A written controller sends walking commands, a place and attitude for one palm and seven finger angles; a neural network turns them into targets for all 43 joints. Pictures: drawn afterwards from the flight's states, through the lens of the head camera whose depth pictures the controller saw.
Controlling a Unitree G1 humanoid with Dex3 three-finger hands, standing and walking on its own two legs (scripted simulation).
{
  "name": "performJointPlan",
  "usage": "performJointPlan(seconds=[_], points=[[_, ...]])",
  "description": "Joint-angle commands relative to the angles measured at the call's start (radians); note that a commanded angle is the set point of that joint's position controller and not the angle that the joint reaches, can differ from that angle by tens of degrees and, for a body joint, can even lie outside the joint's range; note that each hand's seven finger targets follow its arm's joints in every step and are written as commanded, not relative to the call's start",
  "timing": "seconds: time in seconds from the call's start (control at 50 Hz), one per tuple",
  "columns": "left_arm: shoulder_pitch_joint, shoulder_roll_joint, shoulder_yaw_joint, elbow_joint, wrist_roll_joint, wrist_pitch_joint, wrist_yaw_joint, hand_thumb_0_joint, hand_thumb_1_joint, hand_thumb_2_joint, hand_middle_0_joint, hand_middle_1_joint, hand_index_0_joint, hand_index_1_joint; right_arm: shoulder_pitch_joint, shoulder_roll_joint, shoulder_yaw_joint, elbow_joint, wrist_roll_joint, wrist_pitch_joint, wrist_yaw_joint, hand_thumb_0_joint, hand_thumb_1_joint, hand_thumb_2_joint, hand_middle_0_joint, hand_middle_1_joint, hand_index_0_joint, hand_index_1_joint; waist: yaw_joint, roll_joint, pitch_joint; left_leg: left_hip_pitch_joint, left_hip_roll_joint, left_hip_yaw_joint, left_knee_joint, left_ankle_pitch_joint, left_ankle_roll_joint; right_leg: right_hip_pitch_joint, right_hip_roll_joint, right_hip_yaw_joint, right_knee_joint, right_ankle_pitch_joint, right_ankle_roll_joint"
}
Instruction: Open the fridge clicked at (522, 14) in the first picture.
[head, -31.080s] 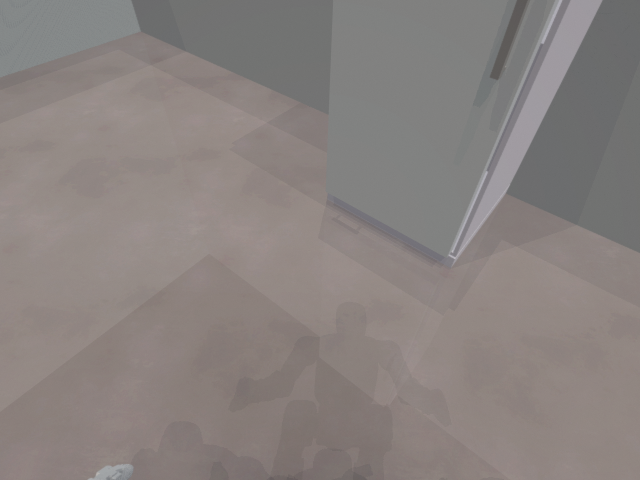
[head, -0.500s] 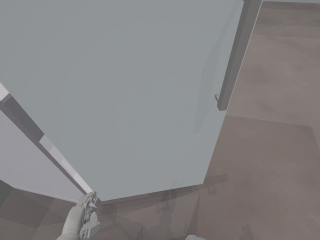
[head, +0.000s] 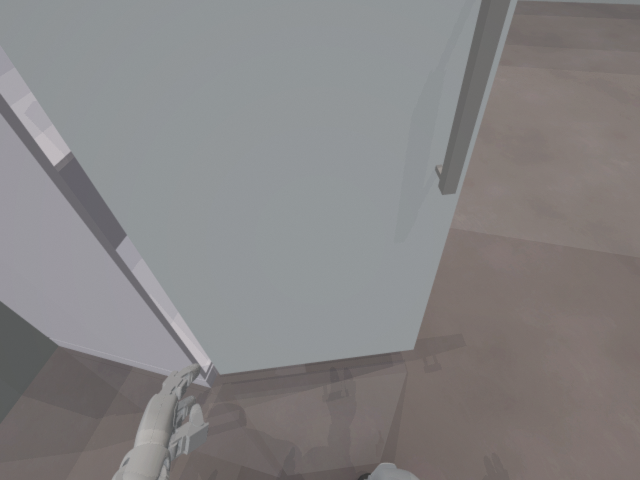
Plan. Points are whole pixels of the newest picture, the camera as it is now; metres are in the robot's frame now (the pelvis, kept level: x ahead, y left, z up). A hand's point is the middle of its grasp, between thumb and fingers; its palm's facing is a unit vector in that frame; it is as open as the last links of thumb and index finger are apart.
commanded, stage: step back with the hand held close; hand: right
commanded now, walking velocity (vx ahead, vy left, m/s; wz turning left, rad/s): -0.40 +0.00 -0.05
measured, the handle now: (462, 100) +0.55 -0.18 +0.19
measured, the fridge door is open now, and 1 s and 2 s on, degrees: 68 68 68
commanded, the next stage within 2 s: stop stepping back and stand still in 0.14 s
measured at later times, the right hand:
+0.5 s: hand out of the picture +0.06 -0.30 +0.17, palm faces +0.44 +0.80 -0.40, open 7.4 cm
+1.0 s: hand out of the picture +0.04 -0.34 +0.15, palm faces +0.52 +0.78 -0.34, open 7.4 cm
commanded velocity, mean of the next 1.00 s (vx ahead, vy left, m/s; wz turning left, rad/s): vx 0.03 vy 0.03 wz -0.01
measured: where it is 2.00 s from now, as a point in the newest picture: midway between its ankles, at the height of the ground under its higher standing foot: outside the picture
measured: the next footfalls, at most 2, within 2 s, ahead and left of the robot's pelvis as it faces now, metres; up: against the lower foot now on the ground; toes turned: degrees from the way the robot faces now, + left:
right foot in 0.10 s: +0.08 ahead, -0.09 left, +0.00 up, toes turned +1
left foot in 0.40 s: -0.12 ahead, +0.10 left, +0.00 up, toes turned +1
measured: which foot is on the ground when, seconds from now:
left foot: down 0.00-0.10, up 0.12-0.38, down 0.40-0.58, up 0.60-0.80, down 0.82-1.00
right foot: up 0.00-0.08, down 0.10-0.40, up 0.42-0.56, down 0.58-1.00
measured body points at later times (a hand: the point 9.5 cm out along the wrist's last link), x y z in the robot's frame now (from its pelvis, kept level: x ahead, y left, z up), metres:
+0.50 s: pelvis -0.12 -0.03 +0.00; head -0.13 -0.06 +0.45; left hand +0.04 +0.20 -0.07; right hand +0.04 -0.34 +0.19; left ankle -0.16 +0.10 -0.73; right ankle -0.04 -0.10 -0.71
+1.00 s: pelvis -0.14 -0.06 -0.01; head -0.16 -0.08 +0.44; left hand +0.01 +0.18 -0.08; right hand +0.01 -0.38 +0.17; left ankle -0.13 +0.07 -0.73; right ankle -0.09 -0.15 -0.73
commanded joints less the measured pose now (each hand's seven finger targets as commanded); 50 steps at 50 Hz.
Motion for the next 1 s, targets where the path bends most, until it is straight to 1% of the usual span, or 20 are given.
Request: performJointPlan(seconds=[0.0, 0.04, 0.08, 0.12, 0.2, 0.3, 0.34, 0.38, 0.4, 0.44, 0.52, 0.56, 0.6, 0.64, 0.74, 0.76, 0.8, 0.84, 0.92, 0.98], points=[[-0.076, 0.098, 0.021, -0.117, 0.021, -0.031, 0.016, 0.0, 0.9, 0.9, -0.2, -0.3, -0.2, -0.3, -0.146, -0.158, -0.127, -0.148, -0.021, -0.047, -0.041, 0.0, -0.9, -0.9, 0.2, 0.3, 0.2, 0.3, 0.02, 0.071, -0.004, -0.161, 0.318, -0.171, -0.148, 0.466, 0.141, 0.13, -0.033, 0.075, 0.103, -0.129, 0.017], [-0.047, 0.144, 0.025, -0.103, 0.012, -0.037, 0.038, 0.0, 0.9, 0.9, -0.2, -0.3, -0.2, -0.3, -0.16, -0.161, -0.127, -0.109, -0.029, -0.046, -0.045, 0.0, -0.9, -0.9, 0.2, 0.3, 0.2, 0.3, 0.03, -0.041, -0.031, -0.085, 0.16, -0.059, 0.017, 0.507, 0.036, 0.219, -0.046, 0.072, -0.26, 0.265, -0.003], [-0.031, 0.175, 0.052, -0.118, -0.007, -0.065, 0.035, 0.0, 0.9, 0.9, -0.2, -0.3, -0.2, -0.3, -0.18, -0.162, -0.128, -0.147, -0.021, -0.081, -0.035, 0.0, -0.9, -0.9, 0.2, 0.3, 0.2, 0.3, -0.001, -0.23, -0.162, 0.001, 0.015, -0.032, 0.191, 0.088, -0.011, 0.269, -0.23, 0.212, -0.339, 0.504, -0.082], [-0.037, 0.169, 0.058, -0.128, 0.032, -0.103, 0.023, 0.0, 0.9, 0.9, -0.2, -0.3, -0.2, -0.3, -0.1, -0.168, -0.159, -0.19, -0.007, -0.084, -0.028, 0.0, -0.9, -0.9, 0.2, 0.3, 0.2, 0.3, -0.016, -0.324, -0.234, -0.004, -0.03, -0.056, 0.416, -0.253, -0.002, 0.22, -0.327, 0.415, -0.445, 0.304, -0.12], [0.003, 0.173, 0.075, -0.114, 0.015, -0.13, -0.006, 0.0, 0.9, 0.9, -0.2, -0.3, -0.2, -0.3, 0.004, -0.131, -0.14, -0.264, -0.006, -0.065, -0.035, 0.0, -0.9, -0.9, 0.2, 0.3, 0.2, 0.3, -0.015, -0.21, -0.254, -0.063, -0.024, -0.022, 0.33, -0.185, -0.003, 0.338, -0.272, 0.304, -0.415, 0.247, -0.15], [-0.011, 0.171, 0.056, -0.124, 0.021, -0.112, 0.008, 0.0, 0.9, 0.9, -0.2, -0.3, -0.2, -0.3, 0.033, -0.15, -0.155, -0.199, 0.001, -0.014, -0.042, 0.0, -0.9, -0.9, 0.2, 0.3, 0.2, 0.3, -0.003, -0.303, -0.147, 0.184, -0.077, 0.114, -0.051, -0.19, 0.032, 0.14, -0.147, 0.205, -0.586, -0.366, -0.015], [0.013, 0.159, 0.05, -0.111, 0.023, -0.097, 0.017, 0.0, 0.9, 0.9, -0.2, -0.3, -0.2, -0.3, 0.022, -0.166, -0.152, -0.182, -0.002, -0.003, -0.034, 0.0, -0.9, -0.9, 0.2, 0.3, 0.2, 0.3, 0.002, -0.184, -0.132, 0.187, -0.024, 0.074, -0.273, -0.14, 0.061, 0.209, -0.044, 0.083, -0.433, -0.251, 0.051], [0.017, 0.15, 0.05, -0.085, 0.028, -0.078, 0.019, 0.0, 0.9, 0.9, -0.2, -0.3, -0.2, -0.3, -0.039, -0.192, -0.172, -0.174, 0.009, -0.005, -0.038, 0.0, -0.9, -0.9, 0.2, 0.3, 0.2, 0.3, 0.012, 0.088, -0.125, -0.21, 0.267, -0.146, -0.397, -0.174, 0.161, 0.423, 0.019, 0.019, 0.092, -0.047, 0.03], [0.006, 0.151, 0.038, -0.073, 0.045, -0.081, 0.017, 0.0, 0.9, 0.9, -0.2, -0.3, -0.2, -0.3, -0.09, -0.191, -0.187, -0.145, 0.015, 0.001, -0.047, 0.0, -0.9, -0.9, 0.2, 0.3, 0.2, 0.3, 0.016, 0.046, -0.131, -0.242, 0.337, -0.175, -0.38, -0.125, 0.197, 0.396, -0.001, 0.039, 0.169, -0.019, 0.024], [0.011, 0.171, 0.07, -0.061, -0.003, -0.083, 0.031, 0.0, 0.9, 0.9, -0.2, -0.3, -0.2, -0.3, -0.166, -0.074, -0.064, -0.031, 0.005, 0.044, -0.031, 0.0, -0.9, -0.9, 0.2, 0.3, 0.2, 0.3, 0.032, 0.257, -0.012, -0.319, 0.325, -0.198, -0.353, -0.41, 0.194, 0.286, -0.009, 0.095, 0.3, -0.097, 0.022], [-0.025, 0.172, 0.041, -0.048, 0.001, -0.103, 0.048, 0.0, 0.9, 0.9, -0.2, -0.3, -0.2, -0.3, -0.321, -0.101, -0.043, -0.02, -0.04, 0.02, -0.045, 0.0, -0.9, -0.9, 0.2, 0.3, 0.2, 0.3, 0.039, -0.066, 0.074, -0.188, 0.207, -0.069, -0.124, -0.275, 0.102, 0.295, -0.044, 0.041, -0.19, -0.153, -0.036], [-0.011, 0.186, 0.039, -0.088, -0.001, -0.127, 0.044, 0.0, 0.9, 0.9, -0.2, -0.3, -0.2, -0.3, -0.294, -0.112, -0.058, -0.134, -0.042, -0.012, -0.053, 0.0, -0.9, -0.9, 0.2, 0.3, 0.2, 0.3, 0.027, -0.331, 0.017, -0.216, 0.032, 0.042, 0.154, -0.167, 0.026, 0.366, -0.214, 0.356, -0.394, -0.231, -0.127], [-0.01, 0.144, 0.028, -0.077, 0.024, -0.154, 0.031, 0.0, 0.9, 0.9, -0.2, -0.3, -0.2, -0.3, -0.294, -0.2, -0.129, -0.244, -0.042, -0.036, -0.049, 0.0, -0.9, -0.9, 0.2, 0.3, 0.2, 0.3, 0.03, -0.366, 0.004, -0.25, 0.004, -0.011, 0.44, -0.249, 0.024, 0.293, -0.309, 0.643, -0.613, -0.528, -0.12], [0.0, 0.129, 0.026, -0.068, 0.023, -0.165, 0.005, 0.0, 0.9, 0.9, -0.2, -0.3, -0.2, -0.3, -0.162, -0.15, -0.118, -0.223, -0.043, -0.033, -0.046, 0.0, -0.9, -0.9, 0.2, 0.3, 0.2, 0.3, 0.008, -0.192, -0.007, -0.159, 0.04, -0.009, 0.399, -0.154, 0.03, 0.217, -0.278, 0.473, -0.583, -0.427, -0.139], [-0.005, 0.149, 0.036, -0.094, 0.024, -0.126, 0.006, 0.0, 0.9, 0.9, -0.2, -0.3, -0.2, -0.3, -0.026, -0.108, -0.117, -0.07, -0.05, -0.016, -0.043, 0.0, -0.9, -0.9, 0.2, 0.3, 0.2, 0.3, -0.005, -0.222, -0.046, 0.268, -0.006, 0.111, -0.056, -0.137, 0.046, -0.003, -0.137, 0.167, -0.439, -0.427, -0.055], [0.001, 0.152, 0.042, -0.094, 0.027, -0.113, 0.01, 0.0, 0.9, 0.9, -0.2, -0.3, -0.2, -0.3, -0.047, -0.106, -0.112, -0.048, -0.052, -0.015, -0.038, 0.0, -0.9, -0.9, 0.2, 0.3, 0.2, 0.3, -0.003, -0.13, -0.041, 0.293, 0.022, 0.067, -0.125, -0.136, 0.064, -0.029, -0.095, 0.128, -0.327, -0.378, -0.044], [0.027, 0.149, 0.056, -0.088, 0.026, -0.089, 0.012, 0.0, 0.9, 0.9, -0.2, -0.3, -0.2, -0.3, -0.07, -0.128, -0.141, 0.018, -0.037, -0.017, -0.032, 0.0, -0.9, -0.9, 0.2, 0.3, 0.2, 0.3, 0.01, 0.148, -0.029, 0.127, 0.305, -0.361, -0.318, -0.314, 0.196, -0.037, -0.004, 0.02, 0.135, -0.187, -0.017], [0.025, 0.139, 0.05, -0.069, 0.01, -0.099, 0.008, 0.0, 0.9, 0.9, -0.2, -0.3, -0.2, -0.3, -0.2, -0.129, -0.134, -0.013, -0.028, -0.035, -0.038, 0.0, -0.9, -0.9, 0.2, 0.3, 0.2, 0.3, 0.02, 0.185, -0.061, 0.074, 0.355, -0.358, -0.28, -0.184, 0.227, 0.004, -0.033, 0.026, 0.255, -0.186, -0.011], [-0.011, 0.155, 0.046, -0.058, 0.005, -0.106, 0.02, 0.0, 0.9, 0.9, -0.2, -0.3, -0.2, -0.3, -0.243, -0.072, -0.045, -0.044, -0.038, -0.023, -0.027, 0.0, -0.9, -0.9, 0.2, 0.3, 0.2, 0.3, 0.042, -0.021, 0.009, -0.199, 0.181, -0.085, -0.067, -0.227, 0.098, 0.365, -0.042, 0.02, -0.168, -0.086, -0.033], [-0.035, 0.157, 0.04, -0.07, 0.006, -0.136, 0.016, 0.0, 0.9, 0.9, -0.2, -0.3, -0.2, -0.3, -0.288, -0.138, -0.097, -0.176, -0.051, -0.056, -0.035, 0.0, -0.9, -0.9, 0.2, 0.3, 0.2, 0.3, 0.021, -0.331, 0.006, -0.094, 0.009, 0.008, 0.284, -0.19, -0.002, 0.189, -0.269, 0.452, -0.539, -0.441, -0.121]])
